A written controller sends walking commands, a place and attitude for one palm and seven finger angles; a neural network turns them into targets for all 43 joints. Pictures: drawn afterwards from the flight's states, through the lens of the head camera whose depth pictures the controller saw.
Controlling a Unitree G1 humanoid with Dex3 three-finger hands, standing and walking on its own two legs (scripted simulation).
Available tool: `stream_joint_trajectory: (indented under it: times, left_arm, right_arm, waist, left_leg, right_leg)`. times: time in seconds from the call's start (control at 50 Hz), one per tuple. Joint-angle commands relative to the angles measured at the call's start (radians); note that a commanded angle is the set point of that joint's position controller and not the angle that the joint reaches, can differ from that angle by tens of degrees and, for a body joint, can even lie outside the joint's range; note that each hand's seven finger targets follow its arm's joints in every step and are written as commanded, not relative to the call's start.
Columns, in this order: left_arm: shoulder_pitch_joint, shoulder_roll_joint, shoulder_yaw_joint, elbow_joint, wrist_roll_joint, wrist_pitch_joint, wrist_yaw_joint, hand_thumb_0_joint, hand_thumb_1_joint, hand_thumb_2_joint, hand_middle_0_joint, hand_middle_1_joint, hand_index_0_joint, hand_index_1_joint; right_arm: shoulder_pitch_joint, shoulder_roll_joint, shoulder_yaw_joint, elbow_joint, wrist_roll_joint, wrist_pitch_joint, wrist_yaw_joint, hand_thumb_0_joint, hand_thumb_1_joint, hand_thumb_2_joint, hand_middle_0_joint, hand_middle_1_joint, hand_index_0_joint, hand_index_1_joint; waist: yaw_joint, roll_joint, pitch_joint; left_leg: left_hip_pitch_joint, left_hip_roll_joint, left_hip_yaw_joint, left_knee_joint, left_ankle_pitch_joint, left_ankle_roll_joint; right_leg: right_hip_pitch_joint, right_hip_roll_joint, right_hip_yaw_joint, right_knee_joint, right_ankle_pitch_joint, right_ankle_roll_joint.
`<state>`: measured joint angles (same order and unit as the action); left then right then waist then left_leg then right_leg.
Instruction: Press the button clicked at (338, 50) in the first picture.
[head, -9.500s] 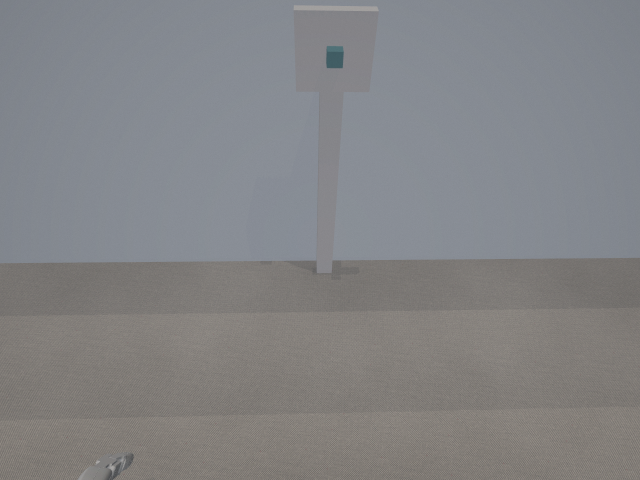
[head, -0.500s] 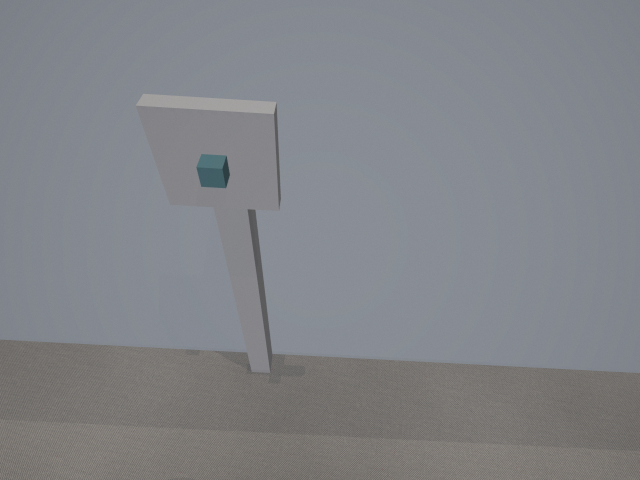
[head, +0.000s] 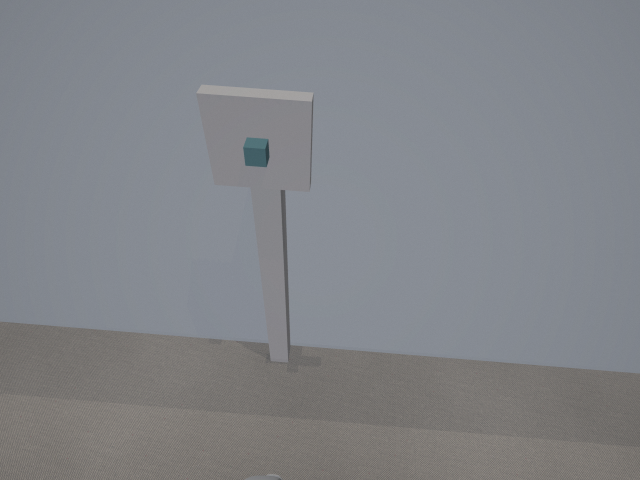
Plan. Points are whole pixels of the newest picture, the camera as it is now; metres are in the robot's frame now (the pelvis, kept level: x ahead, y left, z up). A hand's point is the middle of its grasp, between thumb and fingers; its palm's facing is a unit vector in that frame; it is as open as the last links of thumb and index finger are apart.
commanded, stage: come to a stop and stand still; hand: left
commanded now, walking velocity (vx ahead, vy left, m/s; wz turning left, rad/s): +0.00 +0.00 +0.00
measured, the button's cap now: (257, 151) +0.59 +0.15 +0.10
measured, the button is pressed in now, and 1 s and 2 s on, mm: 0 0 0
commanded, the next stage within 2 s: look again from close up in 0.42 s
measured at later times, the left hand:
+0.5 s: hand out of the picture +0.02 +0.22 -0.16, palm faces -0.05 -0.97 -0.25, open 7.4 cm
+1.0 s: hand out of the picture +0.01 +0.20 -0.17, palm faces -0.04 -0.98 -0.22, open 7.4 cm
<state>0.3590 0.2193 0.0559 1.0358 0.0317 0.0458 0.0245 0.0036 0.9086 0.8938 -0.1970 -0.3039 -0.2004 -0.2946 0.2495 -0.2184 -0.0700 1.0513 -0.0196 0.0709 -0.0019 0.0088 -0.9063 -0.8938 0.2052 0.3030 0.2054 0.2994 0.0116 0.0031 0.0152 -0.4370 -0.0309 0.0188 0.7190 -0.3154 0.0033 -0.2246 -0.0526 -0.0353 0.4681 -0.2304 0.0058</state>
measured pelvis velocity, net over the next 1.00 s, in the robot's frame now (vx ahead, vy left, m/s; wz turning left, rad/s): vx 0.00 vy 0.02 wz -0.04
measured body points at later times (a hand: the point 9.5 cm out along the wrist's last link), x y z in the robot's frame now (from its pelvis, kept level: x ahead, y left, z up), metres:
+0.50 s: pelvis -0.03 +0.02 +0.01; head -0.03 +0.01 +0.46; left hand +0.02 +0.27 -0.14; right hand +0.00 -0.23 -0.15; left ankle +0.02 +0.10 -0.74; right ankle -0.04 -0.11 -0.74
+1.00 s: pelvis +0.00 +0.02 +0.00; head +0.02 +0.02 +0.45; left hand +0.01 +0.26 -0.16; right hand +0.01 -0.22 -0.15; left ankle +0.02 +0.10 -0.74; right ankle -0.04 -0.11 -0.74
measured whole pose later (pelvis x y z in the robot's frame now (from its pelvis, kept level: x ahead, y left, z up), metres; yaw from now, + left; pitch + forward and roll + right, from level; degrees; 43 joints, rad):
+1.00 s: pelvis +0.00 +0.02 +0.00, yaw -2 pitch +0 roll +0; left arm 0.28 0.20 -0.02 1.07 0.01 -0.02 0.03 0.01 0.91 0.89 -0.20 -0.30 -0.20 -0.29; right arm 0.25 -0.18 0.02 1.07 -0.01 -0.02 -0.01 0.01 -0.91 -0.89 0.20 0.30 0.20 0.30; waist 0.01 -0.01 0.03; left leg -0.27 -0.04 0.04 0.49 -0.22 0.06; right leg -0.17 -0.01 0.00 0.49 -0.32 0.01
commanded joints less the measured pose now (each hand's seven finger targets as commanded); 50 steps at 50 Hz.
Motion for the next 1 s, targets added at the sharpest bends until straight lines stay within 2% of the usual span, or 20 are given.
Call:
stream_joint_trajectory:
  times: [0.0,0.02,0.04,0.06,0.08,0.1,0.12,0.22,0.28,0.32,0.34,0.38,0.48,0.5,0.52,0.56,0.58,0.6,0.72,0.98]
  left_arm:
    - [-0.287,0.217,0.041,-0.144,0.007,-0.047,0.021,0.0,0.9,0.9,-0.2,-0.3,-0.2,-0.3]
    - [-0.189,0.195,0.029,-0.115,-0.001,-0.041,0.015,0.0,0.9,0.9,-0.2,-0.3,-0.2,-0.3]
    - [-0.093,0.137,0.023,-0.089,-0.014,-0.031,0.013,0.0,0.9,0.9,-0.2,-0.3,-0.2,-0.3]
    - [-0.057,0.114,0.018,-0.073,-0.019,-0.033,0.009,0.0,0.9,0.9,-0.2,-0.3,-0.2,-0.3]
    - [-0.04,0.133,0.02,-0.067,-0.015,-0.036,-0.003,0.0,0.9,0.9,-0.2,-0.3,-0.2,-0.3]
    - [-0.013,0.128,0.022,-0.04,-0.009,-0.034,-0.008,0.0,0.9,0.9,-0.2,-0.3,-0.2,-0.3]
    - [-0.013,0.13,0.021,-0.017,-0.002,-0.026,-0.005,0.0,0.9,0.9,-0.2,-0.3,-0.2,-0.3]
    - [-0.016,0.09,-0.006,-0.003,-0.01,-0.046,-0.008,0.0,0.9,0.9,-0.2,-0.3,-0.2,-0.3]
    - [-0.053,0.151,-0.011,-0.006,-0.013,-0.068,0.004,0.0,0.9,0.9,-0.2,-0.3,-0.2,-0.3]
    - [-0.064,0.176,-0.016,-0.009,-0.015,-0.068,0.006,0.0,0.9,0.9,-0.2,-0.3,-0.2,-0.3]
    - [-0.076,0.154,-0.02,0.002,-0.015,-0.074,0.005,0.0,0.9,0.9,-0.2,-0.3,-0.2,-0.3]
    - [-0.09,0.143,-0.029,0.0,-0.016,-0.073,0.007,0.0,0.9,0.9,-0.2,-0.3,-0.2,-0.3]
    - [-0.08,0.126,-0.037,0.005,-0.013,-0.065,0.009,0.0,0.9,0.9,-0.2,-0.3,-0.2,-0.3]
    - [-0.002,0.081,-0.05,0.006,-0.002,-0.083,0.047,0.0,0.9,0.9,-0.2,-0.3,-0.2,-0.3]
    - [-0.086,0.121,-0.049,-0.039,-0.01,-0.079,0.038,0.0,0.9,0.9,-0.2,-0.3,-0.2,-0.3]
    - [-0.121,0.141,-0.048,-0.078,-0.012,-0.075,0.027,0.0,0.9,0.9,-0.2,-0.3,-0.2,-0.3]
    - [-0.114,0.139,-0.046,-0.086,-0.014,-0.075,0.023,0.0,0.9,0.9,-0.2,-0.3,-0.2,-0.3]
    - [-0.094,0.133,-0.046,-0.082,-0.016,-0.077,0.019,0.0,0.9,0.9,-0.2,-0.3,-0.2,-0.3]
    - [-0.035,0.09,-0.056,-0.05,-0.014,-0.077,0.013,0.0,0.9,0.9,-0.2,-0.3,-0.2,-0.3]
    - [-0.038,0.117,-0.046,-0.004,-0.016,-0.081,0.017,0.0,0.9,0.9,-0.2,-0.3,-0.2,-0.3]
  right_arm:
    - [0.197,-0.113,-0.032,-0.01,0.014,-0.053,-0.001,0.0,-0.9,-0.9,0.2,0.3,0.2,0.3]
    - [0.166,-0.121,-0.02,-0.019,0.012,-0.067,0.0,0.0,-0.9,-0.9,0.2,0.3,0.2,0.3]
    - [0.118,-0.173,-0.023,-0.037,0.002,-0.083,-0.009,0.0,-0.9,-0.9,0.2,0.3,0.2,0.3]
    - [0.053,-0.222,-0.024,-0.063,0.001,-0.091,-0.023,0.0,-0.9,-0.9,0.2,0.3,0.2,0.3]
    - [-0.015,-0.233,-0.016,-0.089,0.001,-0.094,-0.03,0.0,-0.9,-0.9,0.2,0.3,0.2,0.3]
    - [-0.067,-0.231,-0.01,-0.086,-0.004,-0.096,-0.033,0.0,-0.9,-0.9,0.2,0.3,0.2,0.3]
    - [-0.078,-0.224,-0.009,-0.074,-0.003,-0.097,-0.032,0.0,-0.9,-0.9,0.2,0.3,0.2,0.3]
    - [-0.028,-0.198,0.002,-0.038,0.0,-0.087,-0.028,0.0,-0.9,-0.9,0.2,0.3,0.2,0.3]
    - [0.007,-0.154,0.016,-0.019,0.013,-0.088,-0.019,0.0,-0.9,-0.9,0.2,0.3,0.2,0.3]
    - [0.009,-0.155,0.02,-0.017,0.012,-0.097,-0.013,0.0,-0.9,-0.9,0.2,0.3,0.2,0.3]
    - [-0.006,-0.154,0.022,-0.008,0.01,-0.094,-0.015,0.0,-0.9,-0.9,0.2,0.3,0.2,0.3]
    - [-0.009,-0.162,0.021,-0.009,0.013,-0.092,-0.013,0.0,-0.9,-0.9,0.2,0.3,0.2,0.3]
    - [-0.028,-0.147,0.03,0.007,0.011,-0.082,-0.008,0.0,-0.9,-0.9,0.2,0.3,0.2,0.3]
    - [-0.069,-0.11,0.041,-0.074,0.014,-0.093,-0.007,0.0,-0.9,-0.9,0.2,0.3,0.2,0.3]
    - [0.005,-0.075,0.05,-0.083,0.006,-0.08,0.003,0.0,-0.9,-0.9,0.2,0.3,0.2,0.3]
    - [0.046,-0.081,0.047,-0.072,-0.005,-0.07,0.01,0.0,-0.9,-0.9,0.2,0.3,0.2,0.3]
    - [0.044,-0.082,0.049,-0.08,-0.009,-0.071,0.011,0.0,-0.9,-0.9,0.2,0.3,0.2,0.3]
    - [0.032,-0.079,0.052,-0.09,-0.008,-0.076,0.008,0.0,-0.9,-0.9,0.2,0.3,0.2,0.3]
    - [0.009,-0.107,0.054,-0.101,0.005,-0.099,-0.005,0.0,-0.9,-0.9,0.2,0.3,0.2,0.3]
    - [0.004,-0.107,0.054,-0.024,0.012,-0.115,-0.021,0.0,-0.9,-0.9,0.2,0.3,0.2,0.3]
  waist:
    - [-0.144,-0.096,0.069]
    - [-0.088,0.034,0.102]
    - [-0.044,0.243,0.144]
    - [-0.007,0.314,0.196]
    - [0.029,0.224,0.19]
    - [0.05,0.197,0.111]
    - [0.047,0.246,0.077]
    - [0.029,0.049,0.007]
    - [-0.005,-0.022,0.015]
    - [-0.021,0.071,-0.005]
    - [-0.021,-0.038,-0.033]
    - [-0.026,-0.084,-0.026]
    - [-0.021,-0.02,0.047]
    - [0.007,-0.15,0.08]
    - [-0.047,-0.156,0.039]
    - [-0.072,-0.02,0.075]
    - [-0.064,0.118,0.059]
    - [-0.051,0.153,0.053]
    - [-0.009,-0.002,0.034]
    - [-0.009,-0.01,-0.021]
  left_leg:
    - [0.3,0.078,-0.057,-0.023,-0.065,0.013]
    - [0.224,0.07,-0.061,-0.278,-0.09,0.01]
    - [0.124,0.177,-0.322,-0.473,-0.237,0.028]
    - [0.017,0.279,-0.465,-0.596,-0.277,0.063]
    - [-0.098,0.313,-0.455,-0.625,-0.326,0.127]
    - [-0.12,0.273,-0.428,-0.615,-0.333,0.141]
    - [-0.092,0.258,-0.401,-0.611,-0.341,0.134]
    - [0.114,0.212,-0.261,-0.489,-0.122,0.124]
    - [0.128,0.126,-0.168,-0.407,0.031,0.048]
    - [0.245,0.12,-0.162,-0.425,0.136,0.033]
    - [0.265,0.132,-0.151,-0.396,0.181,0.035]
    - [0.283,0.133,-0.136,-0.394,0.174,0.033]
    - [0.24,0.134,-0.153,-0.452,0.04,0.029]
    - [0.161,0.112,-0.064,-0.255,0.106,0.0]
    - [0.203,0.077,-0.06,-0.245,-0.031,-0.004]
    - [0.192,0.075,-0.055,-0.217,-0.057,0.007]
    - [0.183,0.075,-0.07,-0.251,-0.058,0.014]
    - [0.144,0.091,-0.109,-0.303,-0.078,0.027]
    - [0.11,0.131,-0.173,-0.38,-0.02,0.066]
    - [0.242,0.125,-0.107,-0.304,0.298,0.061]
  right_leg:
    - [-0.359,-0.18,0.143,-0.171,-0.277,-0.104]
    - [-0.271,-0.109,0.105,-0.018,-0.305,-0.083]
    - [-0.267,-0.003,0.061,0.171,-0.265,-0.049]
    - [-0.245,0.04,0.046,0.264,-0.221,-0.026]
    - [-0.138,0.003,0.077,0.315,-0.173,-0.026]
    - [-0.064,0.01,0.069,0.352,-0.167,-0.025]
    - [-0.046,0.013,0.077,0.383,-0.156,-0.027]
    - [0.028,0.016,0.042,0.032,-0.084,-0.027]
    - [0.088,-0.069,0.173,-0.154,-0.008,-0.069]
    - [0.022,-0.085,0.157,-0.131,0.028,-0.08]
    - [0.03,-0.055,0.148,-0.133,0.066,-0.062]
    - [0.02,-0.06,0.137,-0.147,0.05,-0.05]
    - [-0.021,-0.048,0.131,-0.166,-0.045,-0.035]
    - [0.009,-0.067,0.12,-0.157,0.052,-0.02]
    - [-0.104,-0.104,0.174,-0.19,-0.331,-0.057]
    - [-0.207,-0.086,0.176,-0.169,-0.433,-0.081]
    - [-0.186,-0.07,0.149,-0.121,-0.376,-0.082]
    - [-0.144,-0.036,0.128,-0.079,-0.318,-0.075]
    - [-0.023,-0.008,0.084,-0.028,-0.123,-0.053]
    - [0.033,-0.044,0.103,-0.056,0.102,-0.041]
